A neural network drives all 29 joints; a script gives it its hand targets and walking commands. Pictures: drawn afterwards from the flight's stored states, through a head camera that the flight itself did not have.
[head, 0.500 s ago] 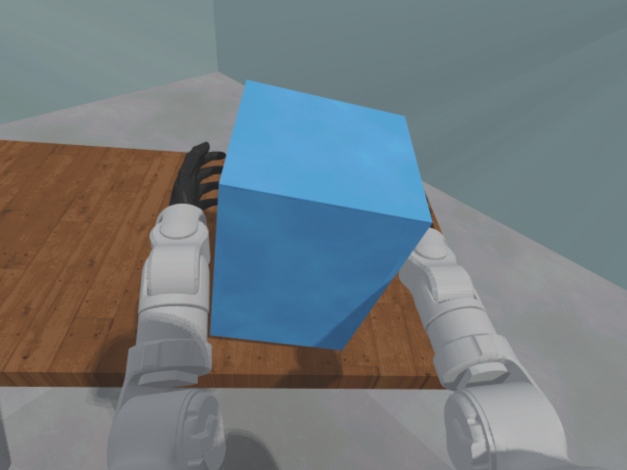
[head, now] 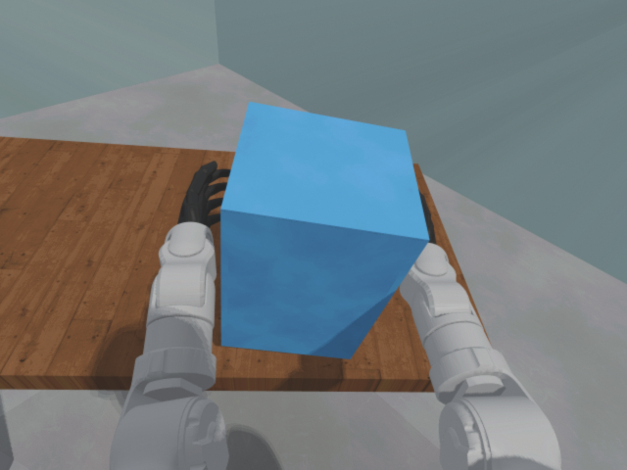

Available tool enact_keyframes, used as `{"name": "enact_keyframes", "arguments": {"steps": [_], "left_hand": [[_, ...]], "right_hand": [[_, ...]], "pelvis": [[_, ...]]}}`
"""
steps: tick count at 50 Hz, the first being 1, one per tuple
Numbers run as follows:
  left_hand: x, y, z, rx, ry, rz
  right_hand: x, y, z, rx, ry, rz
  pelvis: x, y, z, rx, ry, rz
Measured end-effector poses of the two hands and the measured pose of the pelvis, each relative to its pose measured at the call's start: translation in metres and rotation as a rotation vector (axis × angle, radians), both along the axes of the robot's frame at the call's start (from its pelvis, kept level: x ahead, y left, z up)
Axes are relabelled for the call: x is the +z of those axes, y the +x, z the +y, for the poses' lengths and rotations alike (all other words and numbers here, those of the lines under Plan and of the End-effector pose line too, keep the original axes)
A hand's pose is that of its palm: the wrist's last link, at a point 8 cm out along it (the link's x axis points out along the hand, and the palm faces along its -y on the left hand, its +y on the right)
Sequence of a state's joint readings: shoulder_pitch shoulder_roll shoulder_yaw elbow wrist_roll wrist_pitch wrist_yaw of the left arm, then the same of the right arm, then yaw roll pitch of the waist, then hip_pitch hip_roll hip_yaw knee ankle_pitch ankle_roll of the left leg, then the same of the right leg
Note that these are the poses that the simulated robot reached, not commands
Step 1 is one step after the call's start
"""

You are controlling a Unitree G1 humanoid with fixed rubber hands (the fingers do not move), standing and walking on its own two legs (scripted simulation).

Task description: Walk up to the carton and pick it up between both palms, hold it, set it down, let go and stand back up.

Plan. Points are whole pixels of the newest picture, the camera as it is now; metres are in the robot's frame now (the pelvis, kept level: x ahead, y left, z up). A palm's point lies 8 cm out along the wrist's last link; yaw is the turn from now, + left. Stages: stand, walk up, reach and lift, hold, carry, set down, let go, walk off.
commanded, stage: set down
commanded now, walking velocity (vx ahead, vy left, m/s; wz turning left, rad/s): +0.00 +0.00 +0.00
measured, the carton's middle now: (306, 246) +0.39 +0.04 +0.10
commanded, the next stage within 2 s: none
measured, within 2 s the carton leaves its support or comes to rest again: rests again in 0.94 s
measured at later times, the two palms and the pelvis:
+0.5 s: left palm (200, 241) +0.37 +0.18 +0.11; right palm (415, 259) +0.38 -0.11 +0.10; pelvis +0.00 +0.00 +0.00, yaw +0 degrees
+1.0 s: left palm (189, 250) +0.37 +0.20 +0.09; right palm (402, 259) +0.38 -0.09 +0.10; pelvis +0.00 +0.00 +0.00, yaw +0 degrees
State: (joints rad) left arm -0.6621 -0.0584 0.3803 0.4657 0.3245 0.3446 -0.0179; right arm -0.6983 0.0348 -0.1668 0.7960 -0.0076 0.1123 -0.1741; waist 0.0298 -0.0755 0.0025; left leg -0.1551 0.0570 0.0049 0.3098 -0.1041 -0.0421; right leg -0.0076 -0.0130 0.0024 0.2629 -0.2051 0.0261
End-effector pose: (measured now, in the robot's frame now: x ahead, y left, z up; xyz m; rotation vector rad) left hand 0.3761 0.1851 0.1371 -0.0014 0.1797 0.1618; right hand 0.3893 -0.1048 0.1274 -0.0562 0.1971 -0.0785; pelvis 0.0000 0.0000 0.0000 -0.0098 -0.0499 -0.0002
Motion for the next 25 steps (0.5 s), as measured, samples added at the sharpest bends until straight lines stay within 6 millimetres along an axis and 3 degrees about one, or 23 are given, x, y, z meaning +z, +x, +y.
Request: {"name": "enact_keyframes", "arguments": {"steps": [12, 25], "left_hand": [[-0.02, -0.005, 0.003, 0.008, -0.006, 0.031], [-0.028, -0.004, -0.003, -0.004, -0.009, 0.035]], "right_hand": [[-0.016, -0.002, 0.003, 0.006, -0.01, 0.021], [-0.026, -0.007, -0.003, -0.012, 0.001, 0.017]], "pelvis": [[0.0, 0.0, -0.002, 0.008, -0.002, 0.011], [0.0, -0.004, -0.001, -0.008, 0.0, 0.027]]}}
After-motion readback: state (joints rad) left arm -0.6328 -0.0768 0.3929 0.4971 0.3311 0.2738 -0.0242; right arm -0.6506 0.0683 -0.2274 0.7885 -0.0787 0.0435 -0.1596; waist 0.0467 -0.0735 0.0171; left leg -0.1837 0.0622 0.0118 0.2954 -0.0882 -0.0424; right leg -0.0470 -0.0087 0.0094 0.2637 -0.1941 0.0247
